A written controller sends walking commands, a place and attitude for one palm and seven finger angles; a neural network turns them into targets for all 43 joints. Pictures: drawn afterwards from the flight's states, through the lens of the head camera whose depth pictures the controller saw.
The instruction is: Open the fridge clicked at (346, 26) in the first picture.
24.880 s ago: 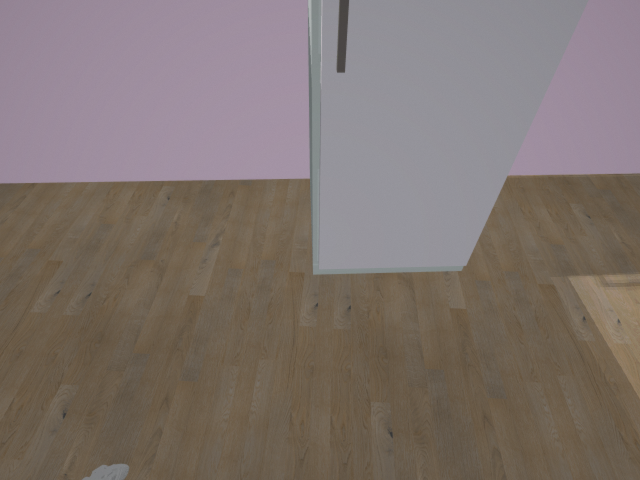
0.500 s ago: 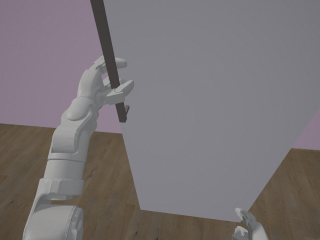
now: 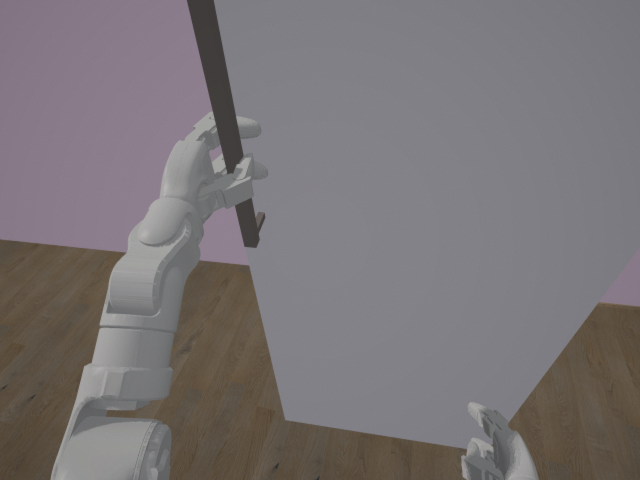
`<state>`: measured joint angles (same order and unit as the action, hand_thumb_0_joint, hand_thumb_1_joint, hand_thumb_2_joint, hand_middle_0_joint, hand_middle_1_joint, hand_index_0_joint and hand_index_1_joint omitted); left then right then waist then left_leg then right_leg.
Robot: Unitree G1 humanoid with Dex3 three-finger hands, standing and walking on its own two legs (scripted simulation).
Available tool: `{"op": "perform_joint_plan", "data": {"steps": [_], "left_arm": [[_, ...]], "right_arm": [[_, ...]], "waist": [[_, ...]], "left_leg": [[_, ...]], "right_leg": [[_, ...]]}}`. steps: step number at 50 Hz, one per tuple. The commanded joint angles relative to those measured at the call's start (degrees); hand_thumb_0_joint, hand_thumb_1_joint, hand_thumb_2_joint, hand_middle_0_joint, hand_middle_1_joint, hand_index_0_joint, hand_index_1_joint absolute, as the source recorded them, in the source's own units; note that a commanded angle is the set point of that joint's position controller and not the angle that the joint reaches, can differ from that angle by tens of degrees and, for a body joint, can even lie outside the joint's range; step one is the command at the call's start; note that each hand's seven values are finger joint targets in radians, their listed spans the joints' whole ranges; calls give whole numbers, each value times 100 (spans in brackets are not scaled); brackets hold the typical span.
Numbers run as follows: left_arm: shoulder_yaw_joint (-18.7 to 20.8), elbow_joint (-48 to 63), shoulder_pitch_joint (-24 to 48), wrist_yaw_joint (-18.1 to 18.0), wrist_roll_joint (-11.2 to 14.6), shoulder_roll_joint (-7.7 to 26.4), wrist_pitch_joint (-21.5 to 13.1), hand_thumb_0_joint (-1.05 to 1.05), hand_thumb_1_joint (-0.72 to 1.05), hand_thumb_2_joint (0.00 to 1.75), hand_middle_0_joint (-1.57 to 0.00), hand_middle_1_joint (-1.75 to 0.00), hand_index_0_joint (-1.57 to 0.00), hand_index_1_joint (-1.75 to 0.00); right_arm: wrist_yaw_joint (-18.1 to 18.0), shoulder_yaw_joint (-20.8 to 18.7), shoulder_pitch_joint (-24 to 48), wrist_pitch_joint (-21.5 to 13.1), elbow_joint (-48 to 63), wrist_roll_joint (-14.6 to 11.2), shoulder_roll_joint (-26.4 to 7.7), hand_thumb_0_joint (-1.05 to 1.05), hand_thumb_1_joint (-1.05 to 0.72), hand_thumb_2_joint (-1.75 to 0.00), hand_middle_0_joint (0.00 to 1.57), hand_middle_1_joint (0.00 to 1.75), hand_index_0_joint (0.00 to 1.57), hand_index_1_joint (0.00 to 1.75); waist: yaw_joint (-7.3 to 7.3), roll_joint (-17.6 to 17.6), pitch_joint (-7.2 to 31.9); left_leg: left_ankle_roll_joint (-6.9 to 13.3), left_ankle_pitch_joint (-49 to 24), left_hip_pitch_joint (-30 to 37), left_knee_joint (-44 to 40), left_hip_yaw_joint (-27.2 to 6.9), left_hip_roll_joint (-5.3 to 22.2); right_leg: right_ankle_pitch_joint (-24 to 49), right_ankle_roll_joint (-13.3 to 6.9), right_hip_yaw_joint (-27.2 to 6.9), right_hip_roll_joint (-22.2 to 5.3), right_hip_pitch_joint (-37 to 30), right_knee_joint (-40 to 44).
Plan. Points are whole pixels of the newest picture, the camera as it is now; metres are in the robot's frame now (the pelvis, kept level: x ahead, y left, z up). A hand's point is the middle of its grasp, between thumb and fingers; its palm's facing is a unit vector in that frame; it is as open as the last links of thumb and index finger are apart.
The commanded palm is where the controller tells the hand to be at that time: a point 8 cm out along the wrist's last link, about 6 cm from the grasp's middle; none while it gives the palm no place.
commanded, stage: grip the handle and tug to test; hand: left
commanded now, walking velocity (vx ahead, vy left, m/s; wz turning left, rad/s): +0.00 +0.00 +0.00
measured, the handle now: (236, 132) +0.43 +0.13 +0.26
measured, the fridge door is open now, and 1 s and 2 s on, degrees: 0 13 32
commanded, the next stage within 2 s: pull the door a little, standing still in 0.34 s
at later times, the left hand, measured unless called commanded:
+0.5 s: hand (242, 194) +0.35 +0.11 +0.23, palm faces -0.08 -0.99 -0.07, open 6.1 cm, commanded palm +0.32 +0.17 +0.23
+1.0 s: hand (230, 258) +0.26 +0.11 +0.22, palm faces -0.02 -0.98 -0.21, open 6.6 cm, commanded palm +0.23 +0.16 +0.23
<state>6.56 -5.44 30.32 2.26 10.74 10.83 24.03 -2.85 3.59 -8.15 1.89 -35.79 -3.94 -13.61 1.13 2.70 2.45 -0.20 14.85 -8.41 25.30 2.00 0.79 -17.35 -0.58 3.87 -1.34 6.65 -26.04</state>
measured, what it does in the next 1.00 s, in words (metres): stands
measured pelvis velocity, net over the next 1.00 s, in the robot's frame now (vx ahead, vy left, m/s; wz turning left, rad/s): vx -0.01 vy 0.00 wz -0.02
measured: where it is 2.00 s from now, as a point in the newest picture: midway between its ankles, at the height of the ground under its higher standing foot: outside the picture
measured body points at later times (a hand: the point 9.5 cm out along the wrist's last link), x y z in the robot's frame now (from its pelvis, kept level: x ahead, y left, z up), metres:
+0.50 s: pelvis +0.02 +0.00 +0.00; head +0.00 -0.03 +0.45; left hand +0.35 +0.17 +0.23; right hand +0.22 -0.23 -0.09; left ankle -0.01 +0.12 -0.74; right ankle -0.04 -0.11 -0.74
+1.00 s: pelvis -0.01 +0.00 +0.00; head +0.00 -0.02 +0.45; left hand +0.26 +0.16 +0.23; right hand +0.19 -0.22 -0.09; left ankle -0.01 +0.12 -0.74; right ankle -0.04 -0.11 -0.74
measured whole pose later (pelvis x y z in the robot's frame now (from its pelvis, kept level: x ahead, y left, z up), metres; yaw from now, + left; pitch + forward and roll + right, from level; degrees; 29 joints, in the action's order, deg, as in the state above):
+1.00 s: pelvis -0.01 +0.00 +0.00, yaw -1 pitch +1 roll +0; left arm 0.8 31.0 -1.7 -2.5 6.1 15.6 4.1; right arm -3.0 2.8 -5.9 8.0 -29.2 -1.1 -13.2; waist 0.4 3.1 -1.1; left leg -0.3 15.2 -13.9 28.8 2.1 1.9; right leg -16.6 -0.6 3.2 -0.2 11.8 -27.9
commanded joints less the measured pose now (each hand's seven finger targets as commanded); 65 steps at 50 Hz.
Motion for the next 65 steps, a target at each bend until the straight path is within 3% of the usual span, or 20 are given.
{"op": "perform_joint_plan", "data": {"steps": [1, 16, 22, 24, 25, 26, 27, 33, 39, 40, 41, 42, 46, 50, 54, 56, 57, 61, 63, 65], "left_arm": [[24, 1619, 2094, 251, 89, 616, -451, 0, 90, 90, -45, -140, -45, -140], [46, 3243, 347, 401, 203, 597, -215, 0, 90, 90, -45, -140, -45, -140], [-58, 3677, 517, 370, 214, 543, 22, 0, 90, 90, -45, -140, -45, -140], [525, 3091, 915, 316, 212, 1117, 178, 0, 90, 90, -45, -140, -45, -140], [444, 3169, 832, 344, 226, 965, 209, 0, 90, 90, -45, -140, -45, -140], [598, 3232, 540, 338, 225, 1146, 196, 0, 90, 90, -45, -140, -45, -140], [422, 3278, 383, 359, 236, 916, 232, 0, 90, 90, -45, -140, -45, -140], [495, 3989, -735, 413, 345, 944, 246, 0, 90, 90, -45, -140, -45, -140], [721, 4566, -1522, 476, 386, 1165, 409, 0, 90, 90, -45, -140, -45, -140], [768, 5751, 187, -154, -284, 2041, -1030, 0, 90, 90, -45, -140, -45, -140], [849, 4822, -340, -408, -351, 1839, -1543, 0, 90, 90, -45, -140, -45, -140], [302, 4259, -1451, -452, -420, 1166, -1755, 0, 90, 90, -45, -140, -45, -140], [215, 4943, -1711, -619, -541, 1319, -2518, 0, 90, 90, -45, -140, -45, -140], [71, 5105, -2043, -730, -656, 1147, -2938, 0, 90, 90, -45, -140, -45, -140], [-44, 5257, -2128, -803, -734, 1086, -3255, 0, 90, 90, -45, -140, -45, -140], [11, 5237, -2226, -834, -742, 1155, -3394, 0, 90, 90, -45, -140, -45, -140], [-232, 5330, -2139, -818, -740, 874, -3442, 0, 90, 90, -45, -140, -45, -140], [-3, 5218, -1815, -867, -763, 1095, -3518, 0, 90, 90, -45, -140, -45, -140], [-111, 5286, -1547, -862, -779, 938, -3514, 0, 90, 90, -45, -140, -45, -140], [-51, 5217, -1407, -862, -794, 1009, -3484, 0, 90, 90, -45, -140, -45, -140]], "right_arm": [[-43, -212, 921, -260, 1019, 26, -569, 0, -90, -90, 20, 30, 20, 30], [109, -237, 1042, -195, 1360, 24, -543, 0, -90, -90, 20, 30, 20, 30], [117, -243, 1093, -225, 1357, 22, -535, 0, -90, -90, 20, 30, 20, 30], [48, -222, 1017, -172, 1186, 10, -598, 0, -90, -90, 20, 30, 20, 30], [41, -214, 1056, -182, 1236, 17, -580, 0, -90, -90, 20, 30, 20, 30], [26, -220, 1100, -168, 1237, 12, -599, 0, -90, -90, 20, 30, 20, 30], [40, -188, 1112, -158, 1270, 3, -549, 0, -90, -90, 20, 30, 20, 30], [117, -176, 1210, -83, 1444, -7, -508, 0, -90, -90, 20, 30, 20, 30], [153, -154, 1273, -5, 1565, -34, -502, 0, -90, -90, 20, 30, 20, 30], [42, -180, 736, 12, 1733, 130, -444, 0, -90, -90, 20, 30, 20, 30], [-33, -221, 616, 16, 1397, 194, -415, 0, -90, -90, 20, 30, 20, 30], [-45, -205, 652, 117, 1376, 269, -409, 0, -90, -90, 20, 30, 20, 30], [-94, -251, 785, 353, 1487, 326, -408, 0, -90, -90, 20, 30, 20, 30], [-87, -340, 680, 433, 1629, 312, -289, 0, -90, -90, 20, 30, 20, 30], [-106, -355, 670, 340, 1660, 318, -227, 0, -90, -90, 20, 30, 20, 30], [-121, -368, 713, 223, 1642, 326, -255, 0, -90, -90, 20, 30, 20, 30], [-104, -338, 719, 165, 1656, 323, -202, 0, -90, -90, 20, 30, 20, 30], [-90, -355, 791, -111, 1515, 373, -261, 0, -90, -90, 20, 30, 20, 30], [-65, -342, 826, -242, 1447, 353, -211, 0, -90, -90, 20, 30, 20, 30], [-42, -387, 755, -361, 1385, 316, -134, 0, -90, -90, 20, 30, 20, 30]], "waist": [[-15, -368, 1640], [157, -343, 1933], [76, -290, 1905], [42, -492, 1662], [57, -415, 1722], [139, -291, 1749], [121, -127, 1739], [192, -515, 1729], [199, -367, 1452], [-115, -529, 404], [-196, -871, 215], [-149, -1102, 390], [-140, -248, 1083], [-193, -409, 1469], [-212, -456, 1502], [-164, -131, 1388], [-182, 35, 1371], [-129, 465, 886], [-146, 197, 795], [-203, -568, 850]], "left_leg": [[259, -2473, 977, 17, -169, -62], [249, -3458, 968, 190, -172, -5], [261, -3467, 1000, 259, -174, -42], [254, -3159, 851, 233, -123, -91], [264, -3182, 870, 236, -119, -114], [255, -3219, 870, 262, -121, -106], [247, -3343, 878, 256, -125, -108], [255, -3161, 678, 264, -133, -86], [259, -2901, 536, 336, -122, -83], [353, -2689, 274, 672, -107, 162], [324, -2332, 244, 861, -223, 118], [313, -2265, 307, 833, -240, 146], [323, -2759, 730, 507, -253, 400], [268, -3167, 688, 661, -210, 474], [275, -2886, 461, 458, -458, 588], [357, -2718, 270, 95, -790, 770], [420, -2545, 23, -142, -993, 912], [681, -1153, -966, -836, -1662, 1379], [722, -633, -1282, -709, -1625, 1358], [439, 304, -1343, -88, -1013, 755]], "right_leg": [[2983, -73, -37, 130, -167, 108], [3853, -49, -2, 83, -472, -176], [3901, -24, 8, 92, -363, -198], [3823, -14, 6, 130, -318, -109], [3864, -17, 2, 124, -356, -148], [3868, -30, -9, 113, -391, -157], [3881, -40, 2, 91, -365, -189], [3969, 5, 26, 65, -442, -274], [3769, 40, 10, 79, -209, -291], [3719, 237, -570, -296, 638, 379], [3518, 105, -618, -453, 878, 524], [3545, 31, -549, -526, 772, 447], [3310, 66, -488, -562, 613, 151], [3516, 75, -497, -610, 380, 17], [2862, 80, -402, -562, 444, -157], [2070, 145, -288, -324, 488, -349], [1568, 168, -243, -163, 370, -551], [-355, 82, -401, 42, 271, -1013], [-164, 47, -497, -3, 18, -661], [135, -98, -769, -434, 69, 184]]}}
